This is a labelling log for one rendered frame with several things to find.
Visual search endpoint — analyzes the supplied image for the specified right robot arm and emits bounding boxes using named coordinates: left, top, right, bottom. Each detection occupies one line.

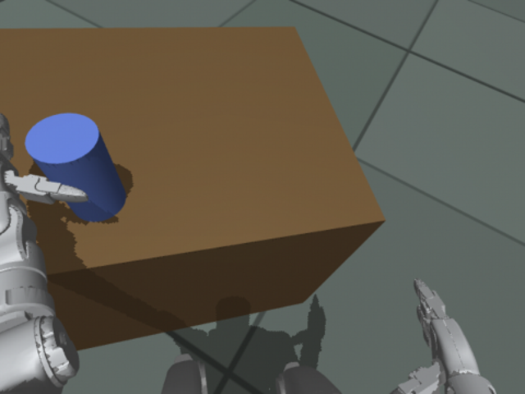
left=445, top=373, right=496, bottom=394

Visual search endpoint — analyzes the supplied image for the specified left robot hand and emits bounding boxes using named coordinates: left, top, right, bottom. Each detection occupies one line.
left=0, top=113, right=89, bottom=204

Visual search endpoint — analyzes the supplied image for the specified right robot hand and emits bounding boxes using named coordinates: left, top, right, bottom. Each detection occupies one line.
left=390, top=278, right=481, bottom=394

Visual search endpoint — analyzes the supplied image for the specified can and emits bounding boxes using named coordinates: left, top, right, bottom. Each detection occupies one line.
left=25, top=113, right=126, bottom=222

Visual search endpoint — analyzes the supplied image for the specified left robot arm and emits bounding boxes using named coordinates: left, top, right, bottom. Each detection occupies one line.
left=0, top=191, right=80, bottom=394

